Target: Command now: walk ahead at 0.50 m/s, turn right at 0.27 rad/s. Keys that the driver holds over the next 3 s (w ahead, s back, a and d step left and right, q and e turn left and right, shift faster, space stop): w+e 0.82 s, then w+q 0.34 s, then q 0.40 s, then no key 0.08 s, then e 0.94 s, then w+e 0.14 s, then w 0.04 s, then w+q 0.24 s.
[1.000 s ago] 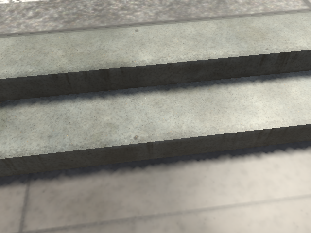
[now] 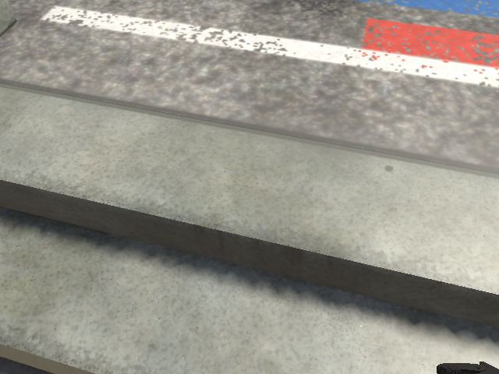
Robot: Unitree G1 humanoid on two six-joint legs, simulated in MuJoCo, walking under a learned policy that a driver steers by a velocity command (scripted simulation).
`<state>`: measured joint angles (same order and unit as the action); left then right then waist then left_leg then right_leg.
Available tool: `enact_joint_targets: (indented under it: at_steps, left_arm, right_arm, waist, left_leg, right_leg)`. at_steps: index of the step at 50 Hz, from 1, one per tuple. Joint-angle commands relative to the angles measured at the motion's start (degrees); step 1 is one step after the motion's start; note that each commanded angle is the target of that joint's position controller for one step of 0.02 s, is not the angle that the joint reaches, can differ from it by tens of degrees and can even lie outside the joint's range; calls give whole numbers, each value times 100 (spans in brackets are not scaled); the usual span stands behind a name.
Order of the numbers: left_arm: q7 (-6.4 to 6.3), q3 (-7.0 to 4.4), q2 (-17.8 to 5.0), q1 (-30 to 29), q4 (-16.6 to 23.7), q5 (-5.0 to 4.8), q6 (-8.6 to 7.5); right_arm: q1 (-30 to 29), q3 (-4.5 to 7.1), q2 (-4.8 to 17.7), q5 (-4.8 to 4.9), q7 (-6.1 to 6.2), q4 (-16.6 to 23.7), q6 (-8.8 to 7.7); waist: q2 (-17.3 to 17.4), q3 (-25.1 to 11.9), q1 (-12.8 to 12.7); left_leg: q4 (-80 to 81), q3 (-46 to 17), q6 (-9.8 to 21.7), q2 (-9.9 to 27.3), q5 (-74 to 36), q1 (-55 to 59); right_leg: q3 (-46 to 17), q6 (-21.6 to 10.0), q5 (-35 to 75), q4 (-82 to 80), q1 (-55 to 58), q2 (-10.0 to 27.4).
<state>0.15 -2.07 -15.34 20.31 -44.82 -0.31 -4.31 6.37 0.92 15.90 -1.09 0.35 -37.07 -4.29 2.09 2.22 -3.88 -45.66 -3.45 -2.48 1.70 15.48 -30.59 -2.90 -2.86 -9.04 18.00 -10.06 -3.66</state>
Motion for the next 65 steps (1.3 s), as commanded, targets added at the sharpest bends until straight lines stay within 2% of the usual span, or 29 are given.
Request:
enact_joint_targets:
  at_steps: [1, 4, 7, 8, 9, 10, 12, 14, 19, 24, 27, 29, 30, 31, 32, 33, 34, 36, 38, 43, 47, 52, 56, 58, 59, 60, 61, 63, 65]
  left_arm:
    - [-78, -295, -1083, -350, 505, -56, 15]
    - [-130, -262, -895, -281, 589, -114, 156]
    - [-169, -168, -656, -677, 830, -142, 197]
    - [-163, -14, -136, -772, 1022, -57, 136]
    - [-148, -4, -214, 0, 1104, -113, 52]
    - [-131, -83, -571, 187, 966, -229, 83]
    - [-119, -113, -525, -292, 956, -203, 216]
    - [-108, 29, -69, -611, 1024, -100, 298]
    - [-97, 416, 582, -1336, 1711, -172, 327]
    - [58, 648, 635, -2461, 2611, -19, 269]
    - [163, 622, 407, -2802, 2810, -43, 193]
    - [230, 353, -28, -1836, 2493, -44, 205]
    - [285, 191, -390, -996, 2274, -103, 234]
    - [339, -5, -815, -346, 2014, -131, 280]
    - [311, -244, -1588, -24, 1643, -94, 309]
    - [60, -218, -1455, 272, 1589, 151, 376]
    - [52, -58, -1047, 200, 1315, 165, 276]
    - [190, 93, -340, 105, 677, 36, 147]
    - [228, 206, 261, -281, 395, 109, 129]
    - [166, 192, 39, -306, 86, 84, 47]
    - [106, 267, 134, 1163, -667, 170, 255]
    - [-242, 289, 25, 1376, -986, 39, 357]
    - [-214, 163, -646, 1124, -1025, -91, 212]
    - [-235, 110, -899, 894, -985, 126, 263]
    - [-282, 82, -898, 725, -731, 219, 185]
    - [-124, 193, -146, 995, -454, 158, 44]
    - [181, 153, -194, 763, -447, 372, -206]
    - [374, 170, -31, -235, 118, 114, -230]
    - [273, 182, 43, -521, 488, 88, -145]
  right_arm:
    - [59, 22, 235, 43, -16, 253, -39]
    - [-121, 65, 332, 128, -36, 368, 0]
    - [939, 277, 626, -28, 13, 156, -4]
    - [1705, 406, 1142, -126, 84, 54, 21]
    - [1758, 464, 1347, -153, 60, -17, 73]
    - [1472, 430, 1016, -79, 58, 12, 92]
    - [984, 237, 384, 21, 51, 16, 152]
    - [1164, 214, 396, -37, 81, -290, 174]
    - [1931, 48, 5, -58, 112, -1045, 226]
    - [1866, -14, 285, -1, 313, -1256, 246]
    - [2023, 111, 900, 275, 401, -1432, 189]
    - [2040, 217, 1504, 147, 345, -1416, 275]
    - [1766, 275, 1609, 144, 309, -1304, 378]
    - [1808, 319, 1528, 112, 328, -1102, 342]
    - [1873, 123, 511, -81, 186, -568, 171]
    - [1664, 207, 671, -190, -128, -737, -151]
    - [1313, 322, 630, 45, -303, -493, -272]
    - [328, 23, -91, 74, -230, 126, -306]
    - [724, -220, -526, 68, -217, 285, -198]
    - [512, -365, -432, -47, -187, 428, -84]
    - [-122, -546, -1015, 410, -167, 554, -62]
    - [-2030, -797, -1068, 105, -304, 1601, -114]
    - [-1062, -496, -566, 160, -348, 1188, -100]
    - [315, -143, 139, 282, -382, 743, 12]
    - [1218, 13, 562, 181, -429, 398, 52]
    - [1828, 187, 1075, -96, -388, 68, 84]
    - [1808, 126, 827, -279, -117, 58, 195]
    - [1142, -95, -130, -40, -116, -212, 134]
    - [650, -88, -325, -25, -209, -370, -9]
  waist:
    - [-952, -614, 271]
    - [-962, -541, 336]
    - [-723, -983, 1067]
    - [469, -1378, 1242]
    - [1083, -1395, 732]
    - [718, -1003, 629]
    - [565, 0, 584]
    - [687, 331, 607]
    - [104, 350, 473]
    - [142, 228, 340]
    - [422, -563, 351]
    - [1294, -1591, -265]
    - [1376, -1972, -693]
    - [1154, -2286, -884]
    - [-1607, -2643, -341]
    - [-1561, -3434, -499]
    - [-1025, -2534, -291]
    - [-4, -214, 199]
    - [-407, 55, 804]
    - [-367, -186, 931]
    - [-818, 135, 202]
    - [-659, 46, -17]
    - [-1252, -977, 592]
    - [-1873, -1442, 1328]
    - [-1429, -1949, 1598]
    - [1461, -2797, 1180]
    - [1793, -3062, 1119]
    - [-139, -1153, 642]
    - [-799, -308, 63]
  left_leg:
    - [567, 281, -158, -358, -610, 1025]
    - [1094, 201, -17, -401, -638, 1325]
    - [2398, -1, 425, -63, -1113, 3217]
    - [2545, -1520, 817, 1332, -2066, 4530]
    - [2694, -3256, 1700, 2452, -1586, 4514]
    - [2924, -3563, 2067, 2510, 412, 4034]
    - [3249, -2259, 1630, 1700, 1540, 3157]
    - [3555, -1816, 1635, 1666, 1097, 2593]
    - [3354, -603, 1355, 1776, 202, 2695]
    - [3688, 529, 1084, 1066, -71, 1425]
    - [4606, 1045, 1292, 1283, -4084, 1601]
    - [2726, 1259, 1225, 1555, -10199, 3499]
    - [1574, 1221, 1075, 1580, -10506, 4197]
    - [298, 961, 977, 1502, -9494, 3528]
    - [-2364, 640, 516, 77, -2897, 443]
    - [-4909, -822, 539, -600, -255, -559]
    - [-6009, -1057, 630, -426, -257, -1405]
    - [-6455, -383, 845, -123, 44, -2443]
    - [-6711, -220, 984, 103, -154, -2369]
    - [-5668, 471, 541, 162, -1068, -2761]
    - [-8399, 54, 473, -30, 267, -5749]
    - [-5007, 1324, 399, 148, -585, -4215]
    - [-2630, 1948, 929, -388, 232, -944]
    - [-1016, 1379, 1217, -717, 673, -1]
    - [-630, -145, 1453, -361, -26, 1542]
    - [1308, -3571, 2588, 1014, -5, 3622]
    - [2695, -5497, 2638, 1479, -1404, 3816]
    - [2282, -3810, 1963, 1208, -1421, 1849]
    - [2186, -1933, 1559, 605, -1422, 553]
  right_leg:
    - [-1029, -947, 1928, -364, -280, 1228]
    - [-1472, -832, 1540, -9, -254, 1310]
    - [-1345, -311, 1646, 1677, -850, 757]
    - [-709, 123, -545, 3688, -2152, 105]
    - [-536, 299, -2683, 4933, -3365, -83]
    - [-527, 429, -2561, 5984, -3940, 368]
    - [-232, 627, -1891, 7052, -4609, 591]
    - [24, 745, -1925, 9168, -5137, 601]
    - [-304, 546, -1590, 11399, -7253, 565]
    - [476, 718, -258, 8715, -6327, 862]
    - [1596, 186, -1037, 5839, -2958, 612]
    - [1773, -291, -1688, 5454, -2279, -59]
    - [1446, -566, -1632, 4217, -1845, -232]
    - [301, -816, -1228, 3281, -544, -194]
    - [-3560, -1845, -1539, 1692, 1450, 1313]
    - [-6131, -2062, -2460, 49, 1889, 2082]
    - [-5734, -1599, -2663, -153, 1245, 2116]
    - [-3636, -1120, -1975, 305, -558, 1529]
    - [-1864, -874, -1011, 472, -1429, 766]
    - [-1142, -907, 82, -80, -1672, 681]
    - [-1553, -898, -410, 273, 231, 1467]
    - [-974, -652, 24, -1424, -749, 1539]
    - [152, -671, 7549, -692, 767, 1644]
    - [203, -556, 9749, 1079, 2027, 1766]
    - [91, -496, 8891, 2421, 1179, 1641]
    - [-112, -48, 3673, 5051, -1172, 163]
    - [-825, 98, -213, 7278, -1889, -513]
    - [-694, -46, -768, 8688, -2959, -132]
    - [-483, -347, -771, 8385, -3141, 413]
